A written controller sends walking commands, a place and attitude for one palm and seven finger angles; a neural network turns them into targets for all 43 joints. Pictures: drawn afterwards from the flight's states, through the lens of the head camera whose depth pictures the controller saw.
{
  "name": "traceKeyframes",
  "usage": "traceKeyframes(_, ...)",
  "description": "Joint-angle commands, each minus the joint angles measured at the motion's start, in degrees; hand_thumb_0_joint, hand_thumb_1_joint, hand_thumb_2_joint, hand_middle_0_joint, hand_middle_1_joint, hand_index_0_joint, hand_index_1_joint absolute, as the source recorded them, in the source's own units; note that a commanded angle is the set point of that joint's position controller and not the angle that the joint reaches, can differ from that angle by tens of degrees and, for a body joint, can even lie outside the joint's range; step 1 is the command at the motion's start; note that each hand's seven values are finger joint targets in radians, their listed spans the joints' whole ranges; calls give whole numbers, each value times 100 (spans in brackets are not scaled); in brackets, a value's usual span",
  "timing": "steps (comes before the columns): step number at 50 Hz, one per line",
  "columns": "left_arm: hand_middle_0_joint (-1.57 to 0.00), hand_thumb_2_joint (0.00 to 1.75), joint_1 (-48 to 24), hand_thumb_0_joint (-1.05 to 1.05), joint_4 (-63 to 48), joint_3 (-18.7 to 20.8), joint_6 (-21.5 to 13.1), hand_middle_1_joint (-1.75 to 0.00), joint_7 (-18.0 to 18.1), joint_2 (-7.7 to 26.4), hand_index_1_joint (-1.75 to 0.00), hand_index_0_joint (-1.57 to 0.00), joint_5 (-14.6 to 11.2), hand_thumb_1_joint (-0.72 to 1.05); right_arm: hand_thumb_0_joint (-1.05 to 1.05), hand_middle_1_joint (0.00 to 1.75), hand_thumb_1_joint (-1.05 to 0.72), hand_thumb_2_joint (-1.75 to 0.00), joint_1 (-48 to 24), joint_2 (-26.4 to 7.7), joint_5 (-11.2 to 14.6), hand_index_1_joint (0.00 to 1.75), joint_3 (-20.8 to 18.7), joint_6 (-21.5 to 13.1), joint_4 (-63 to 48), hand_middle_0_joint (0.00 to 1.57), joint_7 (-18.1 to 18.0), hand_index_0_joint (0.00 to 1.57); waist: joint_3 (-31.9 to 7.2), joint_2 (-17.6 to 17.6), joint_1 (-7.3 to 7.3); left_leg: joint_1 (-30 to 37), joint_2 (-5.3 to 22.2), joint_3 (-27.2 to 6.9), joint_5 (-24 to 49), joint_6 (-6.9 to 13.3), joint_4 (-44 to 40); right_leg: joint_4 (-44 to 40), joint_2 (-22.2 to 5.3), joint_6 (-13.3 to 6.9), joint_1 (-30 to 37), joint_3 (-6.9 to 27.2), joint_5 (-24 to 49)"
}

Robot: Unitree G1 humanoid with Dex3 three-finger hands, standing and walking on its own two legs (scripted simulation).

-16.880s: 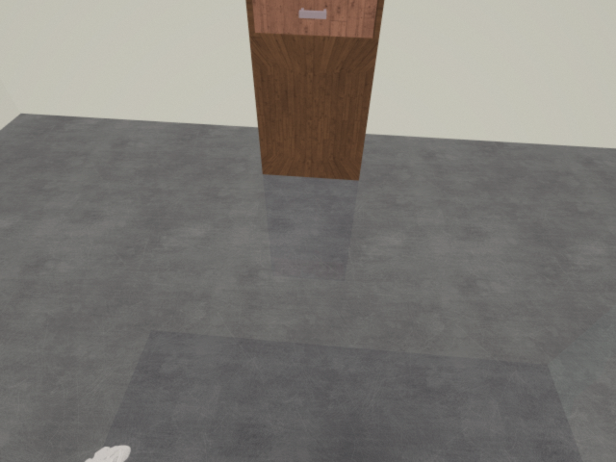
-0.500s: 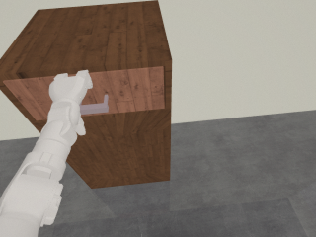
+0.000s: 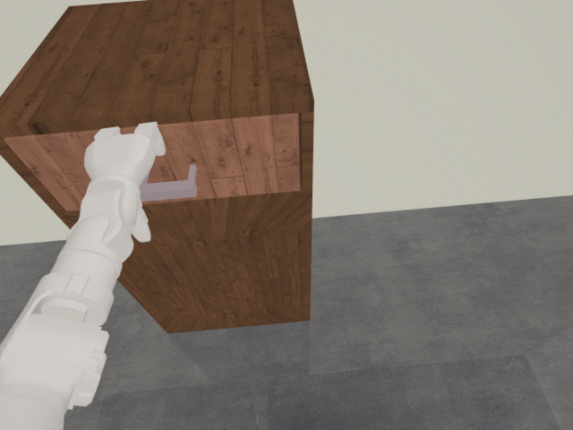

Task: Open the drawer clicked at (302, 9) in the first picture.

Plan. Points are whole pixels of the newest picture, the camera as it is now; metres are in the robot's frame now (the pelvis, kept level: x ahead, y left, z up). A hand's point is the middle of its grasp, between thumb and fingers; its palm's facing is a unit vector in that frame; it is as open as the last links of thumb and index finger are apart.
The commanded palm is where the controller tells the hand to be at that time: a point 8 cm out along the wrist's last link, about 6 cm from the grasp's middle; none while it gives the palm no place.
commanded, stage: re-aim the fingers above the handle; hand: left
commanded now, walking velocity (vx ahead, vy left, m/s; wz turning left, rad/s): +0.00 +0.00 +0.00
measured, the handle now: (167, 181) +0.51 +0.21 +0.04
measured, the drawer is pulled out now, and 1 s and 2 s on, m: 0.00 0.00 0.00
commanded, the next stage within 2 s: lower the fingers behind the handle in 1.68 s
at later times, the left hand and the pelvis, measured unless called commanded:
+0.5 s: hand (133, 194) +0.43 +0.23 +0.10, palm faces -0.06 +0.00 -1.00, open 13.9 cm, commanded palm +0.42 +0.21 +0.16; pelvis -0.01 +0.01 +0.00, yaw +0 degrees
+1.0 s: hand (153, 200) +0.43 +0.20 +0.08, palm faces -0.13 -0.04 -0.99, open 13.8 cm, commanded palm +0.42 +0.21 +0.16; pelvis -0.01 +0.00 +0.00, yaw +0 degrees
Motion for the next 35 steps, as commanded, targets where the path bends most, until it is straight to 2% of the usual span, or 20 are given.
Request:
traceKeyframes(1,-30,30,-2235,0,-1409,150,-158,-120,-228,1054,-120,-30,-156,-50,0,30,-90,-90,25,-877,0,30,-280,-122,-694,20,-106,20,-1950,-671,-148,1321,-174,94,2525,257,-111,-372,96,-20,1170,-38,2976)
traceKeyframes(2,-30,30,-2264,0,-1612,131,-283,-120,-268,1037,-120,-30,-157,-50,0,30,-90,-90,12,-835,3,30,-284,-129,-711,20,-122,20,-1999,-566,-116,1401,-176,89,2513,267,-121,-364,105,-20,1136,-21,2917)
traceKeyframes(4,-30,30,-2383,0,-1579,169,-481,-120,-259,1059,-120,-30,-114,-50,0,30,-90,-90,32,-802,4,30,-263,-142,-663,20,-161,20,-1637,-554,-154,1373,-163,40,2321,258,-163,-404,121,-37,867,-51,2569)
traceKeyframes(7,-30,30,-2734,0,-1486,678,-723,-120,43,1670,-120,-30,43,-50,0,30,-90,-90,71,-777,3,30,-222,-180,-608,20,-177,20,-1489,-324,-54,1183,-161,-3,1936,228,-235,-389,130,-91,724,-26,1985)
traceKeyframes(9,-30,30,-2826,0,-1529,861,-769,-120,320,1780,-120,-30,135,-50,0,30,-90,-90,94,-726,-23,30,-224,-240,-581,20,-150,20,-1698,-100,57,1199,-162,7,2075,192,-210,-294,150,-135,746,-42,1999)
traceKeyframes(11,-30,30,-2740,0,-1416,1291,-695,-120,589,2237,-120,-30,236,-50,0,30,-90,-90,90,-754,-59,30,-231,-247,-568,20,-147,20,-2058,-85,186,1156,-160,30,2225,155,-204,-226,156,-149,1017,-34,2096)
traceKeyframes(13,-30,30,-2543,0,-1112,1037,-459,-120,736,1888,-120,-30,266,-50,0,30,-90,-90,23,-699,-46,30,-219,-283,-564,20,-106,20,-1981,-22,165,1099,-144,116,2165,136,-217,-238,154,-126,963,-58,2119)
traceKeyframes(15,-30,30,-2554,0,-774,794,-183,-120,727,1677,-120,-30,289,-50,0,30,-90,-90,41,-767,-32,30,-235,-307,-506,20,-74,20,-1861,-196,53,1087,-104,149,2095,137,-246,-290,153,-102,852,-82,2090)
traceKeyframes(18,-30,30,-2508,0,-706,295,95,-120,402,1196,-120,-30,160,-50,0,30,-90,-90,87,-856,22,30,-267,-290,-576,20,-46,20,-1936,-380,-90,1262,-90,161,2084,175,-270,-381,150,-68,854,-84,2138)
traceKeyframes(19,-30,30,-2514,0,-825,2,129,-120,246,869,-120,-30,77,-50,0,30,-90,-90,77,-854,34,30,-290,-296,-628,20,-52,20,-1915,-400,-159,1380,-95,151,2119,200,-257,-430,150,-61,807,-83,2172)
traceKeyframes(20,-30,30,-2573,0,-1027,-148,113,-120,90,721,-120,-30,6,-50,0,30,-90,-90,82,-869,34,30,-313,-298,-632,20,-65,20,-1998,-442,-232,1542,-90,126,2148,222,-236,-460,150,-46,781,-74,2194)
traceKeyframes(21,-30,30,-2624,0,-1278,-460,50,-120,-84,369,-120,-30,-91,-50,0,30,-90,-90,73,-856,33,30,-331,-302,-693,20,-76,20,-1982,-390,-327,1707,-80,66,2279,229,-226,-495,148,-58,707,-91,2178)
traceKeyframes(24,-30,30,-2825,0,-1833,-586,-285,-120,-371,309,-120,-30,-192,-50,0,30,-90,-90,33,-827,7,30,-323,-317,-679,20,-161,20,-1761,-341,-389,1926,-103,-55,2206,256,-201,-535,156,-43,440,-87,1990)
traceKeyframes(27,-30,30,-3232,0,-1830,-143,-660,-120,-234,825,-120,-30,-113,-50,0,30,-90,-90,59,-774,-12,30,-268,-345,-592,20,-213,20,-1458,-227,-299,1721,-137,-124,1848,230,-253,-527,151,-91,322,-84,1623)
traceKeyframes(28,-30,30,-3290,0,-1664,168,-728,-120,-93,1143,-120,-30,-37,-50,0,30,-90,-90,83,-778,-15,30,-248,-346,-528,20,-220,20,-1337,-207,-257,1611,-141,-121,1794,213,-248,-490,160,-116,264,-96,1570)
traceKeyframes(29,-30,30,-3414,0,-1731,281,-791,-120,65,1242,-120,-30,15,-50,0,30,-90,-90,87,-750,-23,30,-214,-366,-535,20,-197,20,-1495,-108,-160,1553,-159,-132,1848,187,-266,-422,161,-135,331,-110,1562)
traceKeyframes(31,-30,30,-3228,0,-1560,1068,-760,-120,461,2061,-120,-30,136,-50,0,30,-90,-90,41,-759,-63,30,-189,-362,-517,20,-193,20,-1805,24,124,1348,-173,-83,2015,133,-269,-329,163,-179,692,-89,1680)
traceKeyframes(32,-30,30,-3169,0,-1321,1234,-650,-120,657,2251,-120,-30,223,-50,0,30,-90,-90,-15,-699,-59,30,-138,-359,-512,20,-186,20,-1835,58,175,1155,-186,-45,1919,117,-279,-294,148,-163,802,-64,1690)
traceKeyframes(33,-30,30,-3096,0,-1126,1123,-502,-120,808,2103,-120,-30,274,-50,0,30,-90,-90,-79,-654,-47,30,-102,-359,-503,20,-181,20,-1734,-116,182,984,-183,2,1910,108,-285,-275,150,-153,848,-82,1753)
traceKeyframes(35,-30,30,-2846,0,-833,1012,-137,-120,987,1985,-120,-30,363,-50,0,30,-90,-90,-200,-661,-40,30,-90,-366,-503,20,-134,20,-1793,-96,259,914,-148,119,1939,59,-350,-284,137,-139,973,-90,1850)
